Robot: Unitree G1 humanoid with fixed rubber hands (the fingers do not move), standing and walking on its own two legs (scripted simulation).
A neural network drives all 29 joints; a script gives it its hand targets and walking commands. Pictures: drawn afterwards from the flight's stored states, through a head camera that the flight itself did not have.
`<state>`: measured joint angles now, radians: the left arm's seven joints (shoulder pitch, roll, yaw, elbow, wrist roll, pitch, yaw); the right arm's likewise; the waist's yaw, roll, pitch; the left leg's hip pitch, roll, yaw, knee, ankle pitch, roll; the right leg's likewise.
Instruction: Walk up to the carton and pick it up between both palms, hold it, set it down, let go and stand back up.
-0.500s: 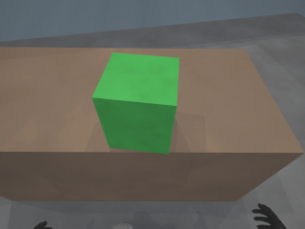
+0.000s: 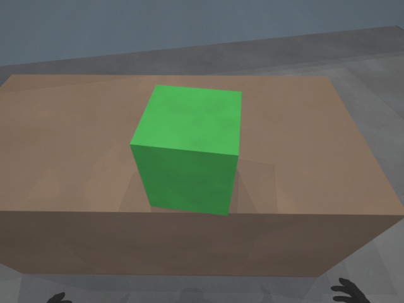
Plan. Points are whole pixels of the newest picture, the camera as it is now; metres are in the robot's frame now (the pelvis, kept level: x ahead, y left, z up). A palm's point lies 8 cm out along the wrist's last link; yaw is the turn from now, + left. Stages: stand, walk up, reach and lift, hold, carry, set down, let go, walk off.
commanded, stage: walk up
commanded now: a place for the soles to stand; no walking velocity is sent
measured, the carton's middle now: (193, 152) +0.46 +0.03 +0.00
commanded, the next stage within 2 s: none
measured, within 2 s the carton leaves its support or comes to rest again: neither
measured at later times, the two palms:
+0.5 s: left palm out of the picture +0.10 +0.32 -0.09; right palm out of the picture +0.10 -0.31 -0.10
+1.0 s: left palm out of the picture +0.14 +0.39 -0.10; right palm out of the picture +0.09 -0.28 -0.10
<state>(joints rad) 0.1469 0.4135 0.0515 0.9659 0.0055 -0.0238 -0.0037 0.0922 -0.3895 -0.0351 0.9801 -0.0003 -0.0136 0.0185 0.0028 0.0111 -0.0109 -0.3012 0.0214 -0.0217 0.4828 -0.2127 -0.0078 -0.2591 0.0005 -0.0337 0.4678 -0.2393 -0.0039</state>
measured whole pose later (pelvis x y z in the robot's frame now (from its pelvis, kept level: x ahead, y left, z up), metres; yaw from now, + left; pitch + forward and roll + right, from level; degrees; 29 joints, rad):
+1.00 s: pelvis +0.07 +0.05 +0.00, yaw +1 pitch -1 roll -1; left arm 0.16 0.46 0.04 0.99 0.01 -0.02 -0.01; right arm 0.31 -0.41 -0.04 0.98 0.00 -0.05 0.00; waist 0.00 0.00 0.08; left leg -0.17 0.01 -0.01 0.47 -0.29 0.01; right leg -0.38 0.02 0.03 0.94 -0.45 0.00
